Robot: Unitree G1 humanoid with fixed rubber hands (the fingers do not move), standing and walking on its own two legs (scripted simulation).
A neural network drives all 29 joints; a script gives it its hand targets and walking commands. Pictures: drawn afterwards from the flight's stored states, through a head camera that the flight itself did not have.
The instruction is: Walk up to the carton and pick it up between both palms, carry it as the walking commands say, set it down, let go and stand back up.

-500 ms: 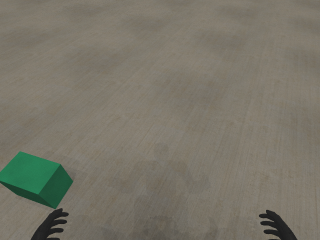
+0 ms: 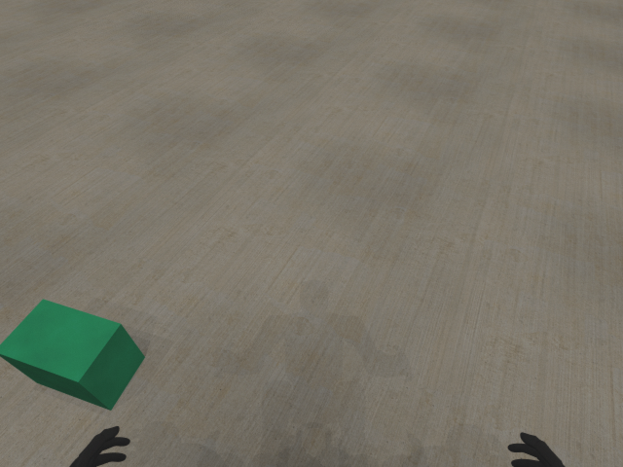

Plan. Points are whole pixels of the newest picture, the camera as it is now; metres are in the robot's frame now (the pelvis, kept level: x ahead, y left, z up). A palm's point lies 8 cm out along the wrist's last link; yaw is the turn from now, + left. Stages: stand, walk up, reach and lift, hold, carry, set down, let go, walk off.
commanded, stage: stand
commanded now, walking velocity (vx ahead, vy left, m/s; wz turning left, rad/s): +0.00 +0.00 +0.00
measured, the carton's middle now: (76, 354) +0.56 +0.74 -0.66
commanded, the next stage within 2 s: walk up in 1.74 s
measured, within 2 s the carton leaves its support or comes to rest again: neither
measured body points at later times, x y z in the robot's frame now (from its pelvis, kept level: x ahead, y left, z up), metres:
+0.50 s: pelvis +0.00 +0.00 +0.01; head +0.00 +0.00 +0.46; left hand +0.11 +0.31 -0.10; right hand +0.11 -0.31 -0.10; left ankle +0.00 +0.12 -0.74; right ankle +0.00 -0.12 -0.74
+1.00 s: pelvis +0.00 +0.00 +0.01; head +0.01 +0.00 +0.46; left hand +0.11 +0.32 -0.10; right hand +0.11 -0.32 -0.10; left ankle +0.00 +0.12 -0.74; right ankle +0.00 -0.12 -0.74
